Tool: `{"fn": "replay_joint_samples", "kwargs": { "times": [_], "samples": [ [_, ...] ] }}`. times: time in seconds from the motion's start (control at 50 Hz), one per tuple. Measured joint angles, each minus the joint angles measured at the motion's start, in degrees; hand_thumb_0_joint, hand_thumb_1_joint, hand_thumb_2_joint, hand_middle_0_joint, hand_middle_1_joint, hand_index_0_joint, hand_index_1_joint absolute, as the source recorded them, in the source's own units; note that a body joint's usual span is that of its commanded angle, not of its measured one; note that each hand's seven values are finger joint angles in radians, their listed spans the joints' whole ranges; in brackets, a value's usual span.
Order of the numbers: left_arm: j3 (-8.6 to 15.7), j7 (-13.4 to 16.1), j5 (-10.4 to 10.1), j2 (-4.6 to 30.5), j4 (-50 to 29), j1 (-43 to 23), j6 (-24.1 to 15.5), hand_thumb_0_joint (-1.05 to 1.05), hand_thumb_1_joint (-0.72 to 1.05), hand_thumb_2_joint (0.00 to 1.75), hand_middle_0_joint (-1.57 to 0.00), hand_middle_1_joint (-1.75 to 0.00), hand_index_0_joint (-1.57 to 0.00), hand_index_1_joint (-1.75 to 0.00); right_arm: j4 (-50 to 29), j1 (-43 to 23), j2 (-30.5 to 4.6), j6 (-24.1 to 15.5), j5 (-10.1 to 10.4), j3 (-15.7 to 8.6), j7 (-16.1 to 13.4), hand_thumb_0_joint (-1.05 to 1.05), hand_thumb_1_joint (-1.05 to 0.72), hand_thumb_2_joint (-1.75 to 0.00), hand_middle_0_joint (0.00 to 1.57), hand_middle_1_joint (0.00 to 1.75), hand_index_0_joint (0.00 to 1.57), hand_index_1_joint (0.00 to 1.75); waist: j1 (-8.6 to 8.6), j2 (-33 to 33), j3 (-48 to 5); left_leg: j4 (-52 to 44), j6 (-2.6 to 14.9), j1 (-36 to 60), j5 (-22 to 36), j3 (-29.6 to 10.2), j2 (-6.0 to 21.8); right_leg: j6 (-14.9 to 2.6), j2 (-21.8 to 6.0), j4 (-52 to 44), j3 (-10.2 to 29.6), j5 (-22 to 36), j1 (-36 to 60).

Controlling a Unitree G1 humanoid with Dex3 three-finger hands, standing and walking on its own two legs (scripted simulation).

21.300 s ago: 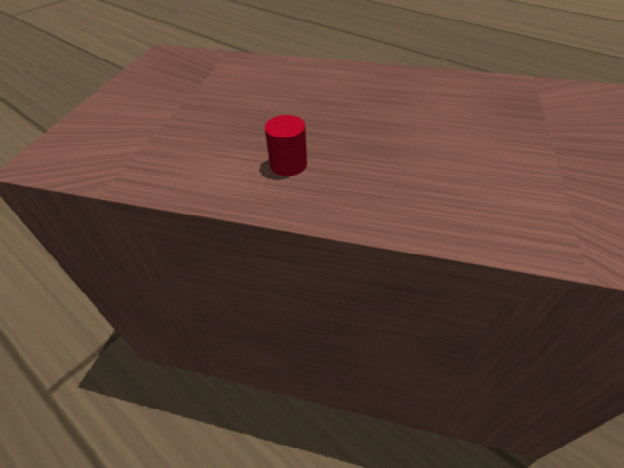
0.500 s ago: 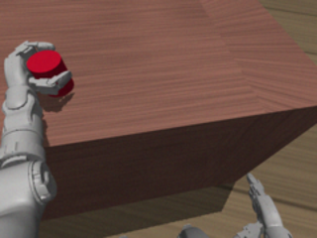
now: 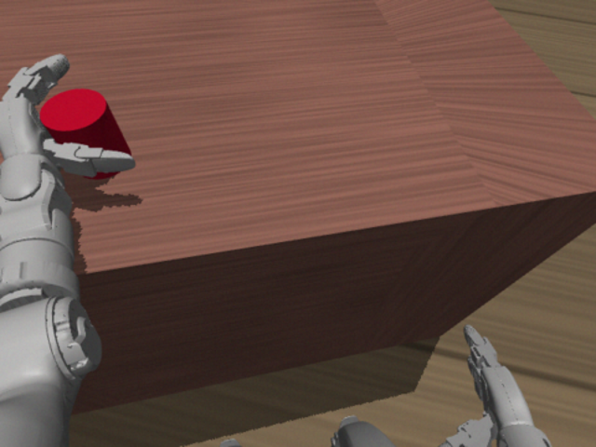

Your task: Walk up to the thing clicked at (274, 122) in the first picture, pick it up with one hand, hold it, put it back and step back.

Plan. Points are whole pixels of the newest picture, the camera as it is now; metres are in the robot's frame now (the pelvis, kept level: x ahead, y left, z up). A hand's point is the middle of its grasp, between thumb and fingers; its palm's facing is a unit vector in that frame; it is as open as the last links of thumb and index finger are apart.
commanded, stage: withdraw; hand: left
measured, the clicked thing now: (89, 135) +0.52 +0.21 +0.12
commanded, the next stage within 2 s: rise in 0.36 s
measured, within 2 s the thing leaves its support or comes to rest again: neither
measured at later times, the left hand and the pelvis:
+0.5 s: hand out of the picture +0.51 +0.26 +0.25, palm faces +0.22 -0.97 -0.04, open 17.5 cm; pelvis +0.01 +0.00 +0.02, yaw +0 degrees
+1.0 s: hand out of the picture +0.37 +0.31 +0.23, palm faces +0.40 -0.84 -0.36, open 17.6 cm; pelvis +0.01 +0.00 +0.03, yaw +2 degrees
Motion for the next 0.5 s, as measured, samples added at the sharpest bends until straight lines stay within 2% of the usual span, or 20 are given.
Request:
{"fn": "replay_joint_samples", "kwargs": {
  "times": [0.18, 0.3, 0.38, 0.5],
  "samples": [
    [1.35, 0.50, 0.44, 0.53, -2.63, 0.74, 1.44, -0.01, -0.60, 0.12, -0.18, -0.16, -0.18, -0.15, -1.70, 0.40, -0.62, 0.84, 0.38, -0.68, -0.09, -0.01, 0.52, -0.05, 0.06, 0.05, 0.05, 0.06, -0.16, -0.02, 0.15, -0.36, 0.04, 0.89, -0.14, 0.18, -0.01, 0.08, -0.03, -0.24, 0.15, -0.15, 0.78],
    [2.06, -0.05, 0.92, 3.29, -4.52, -1.13, 4.23, -0.01, -0.58, 0.08, -0.09, -0.09, -0.10, -0.08, -1.28, 0.60, -0.99, 0.89, 1.15, -0.69, -0.52, -0.01, 0.52, -0.05, 0.05, 0.05, 0.05, 0.06, -0.11, -0.18, -0.26, -2.08, -0.05, 3.58, 0.19, 0.19, 0.12, 0.00, 0.05, -2.22, 0.10, 0.32, 3.57],
    [1.48, -1.50, 0.91, 6.03, -3.82, -3.27, 7.80, -0.01, -0.56, 0.07, -0.07, -0.07, -0.08, -0.06, 1.42, 0.79, -1.30, 0.22, 1.89, -1.15, -0.79, -0.01, 0.52, -0.05, 0.05, 0.05, 0.05, 0.06, 0.63, 0.27, -1.03, -3.91, 0.01, 6.09, 0.57, 0.34, 0.16, 0.00, 0.04, -4.32, 0.17, 0.87, 6.18],
    [0.22, -5.83, -0.18, 9.13, -1.89, -4.30, 12.52, -0.01, -0.54, 0.04, -0.05, -0.04, -0.07, -0.03, 6.15, 0.85, -1.32, -0.65, 3.02, -0.64, -1.22, -0.01, 0.53, -0.05, 0.05, 0.05, 0.05, 0.06, 2.65, 1.28, -1.75, -6.46, 0.25, 9.46, 1.22, 0.67, -0.17, 0.15, -0.36, -6.76, 0.39, 1.47, 9.48]
  ]
}}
